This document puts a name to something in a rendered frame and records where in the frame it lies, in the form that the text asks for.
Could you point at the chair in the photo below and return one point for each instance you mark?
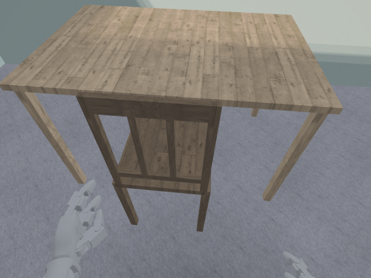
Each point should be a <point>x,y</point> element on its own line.
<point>170,146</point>

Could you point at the right robot hand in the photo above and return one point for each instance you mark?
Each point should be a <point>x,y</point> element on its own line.
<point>299,268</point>

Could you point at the left robot hand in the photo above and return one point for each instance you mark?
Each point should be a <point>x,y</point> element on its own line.
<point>72,226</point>

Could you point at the robot left forearm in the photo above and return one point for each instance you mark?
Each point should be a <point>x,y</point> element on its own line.
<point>64,267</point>

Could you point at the table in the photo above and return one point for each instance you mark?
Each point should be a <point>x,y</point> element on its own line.
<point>247,60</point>

